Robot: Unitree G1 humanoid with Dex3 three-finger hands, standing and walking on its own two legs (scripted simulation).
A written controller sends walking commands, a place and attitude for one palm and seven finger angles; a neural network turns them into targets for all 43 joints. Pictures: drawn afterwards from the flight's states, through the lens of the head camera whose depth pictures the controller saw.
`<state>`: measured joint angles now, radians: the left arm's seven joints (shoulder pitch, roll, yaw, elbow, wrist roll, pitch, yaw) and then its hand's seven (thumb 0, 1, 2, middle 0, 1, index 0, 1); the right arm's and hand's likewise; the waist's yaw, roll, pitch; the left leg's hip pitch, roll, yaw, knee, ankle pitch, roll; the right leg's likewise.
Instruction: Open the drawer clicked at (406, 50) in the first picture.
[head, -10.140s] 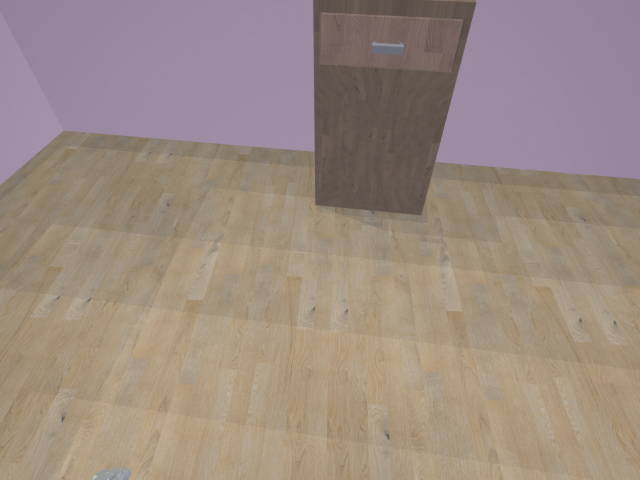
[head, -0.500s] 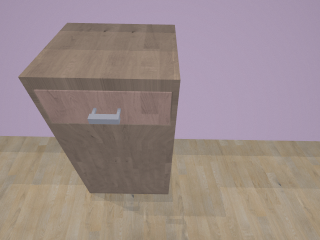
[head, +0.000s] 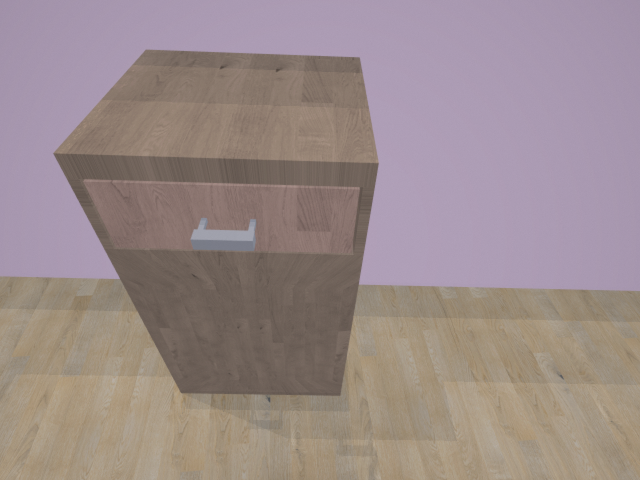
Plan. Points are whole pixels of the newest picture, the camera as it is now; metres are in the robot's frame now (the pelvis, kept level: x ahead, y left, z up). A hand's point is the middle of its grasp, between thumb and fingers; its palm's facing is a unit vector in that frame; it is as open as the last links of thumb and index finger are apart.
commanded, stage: look again from close up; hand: left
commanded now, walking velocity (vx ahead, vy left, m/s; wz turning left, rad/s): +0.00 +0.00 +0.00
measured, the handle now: (226, 231) +0.52 +0.19 -0.01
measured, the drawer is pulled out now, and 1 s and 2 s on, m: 0.00 0.00 0.00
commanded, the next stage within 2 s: raise the hand with hooked fingers in 0.20 s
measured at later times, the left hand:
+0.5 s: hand out of the picture +0.14 +0.24 -0.05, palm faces -0.06 -0.65 -0.76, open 7.6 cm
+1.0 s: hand (111, 422) +0.19 +0.26 -0.01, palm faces +0.06 -0.12 -0.99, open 10.2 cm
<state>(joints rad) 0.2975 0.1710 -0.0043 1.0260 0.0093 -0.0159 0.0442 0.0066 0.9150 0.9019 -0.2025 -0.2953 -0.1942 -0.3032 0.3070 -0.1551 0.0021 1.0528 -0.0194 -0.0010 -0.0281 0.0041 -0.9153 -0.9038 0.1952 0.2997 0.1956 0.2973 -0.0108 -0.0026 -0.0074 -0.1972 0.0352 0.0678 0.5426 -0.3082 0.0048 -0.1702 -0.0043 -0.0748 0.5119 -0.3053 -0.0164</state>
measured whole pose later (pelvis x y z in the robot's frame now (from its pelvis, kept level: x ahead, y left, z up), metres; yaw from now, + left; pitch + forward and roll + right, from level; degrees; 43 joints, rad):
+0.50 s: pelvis -0.04 +0.05 -0.01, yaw +2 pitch +1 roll +1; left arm 0.40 0.28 -0.14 0.08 0.50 0.08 0.29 0.02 0.85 0.87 -0.21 -0.34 -0.20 -0.35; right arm 0.31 -0.22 0.01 0.75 0.00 -0.24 -0.05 0.01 -0.91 -0.90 0.20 0.30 0.20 0.30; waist -0.03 0.02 -0.05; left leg -0.38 -0.08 0.09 0.62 -0.28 0.08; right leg -0.42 -0.01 0.01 0.70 -0.32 -0.05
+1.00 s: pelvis -0.03 +0.02 -0.03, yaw +4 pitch +4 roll +0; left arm 0.22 0.35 -0.13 0.06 1.03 0.05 0.34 0.00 0.27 0.64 -0.27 -0.70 -0.26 -0.70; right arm 0.07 -0.19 0.03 0.53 -0.04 0.12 0.02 0.01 -0.91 -0.90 0.20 0.30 0.20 0.30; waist 0.09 0.04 -0.08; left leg -0.49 -0.05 0.03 0.79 -0.37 0.05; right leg -0.49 0.05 0.00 0.79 -0.37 -0.05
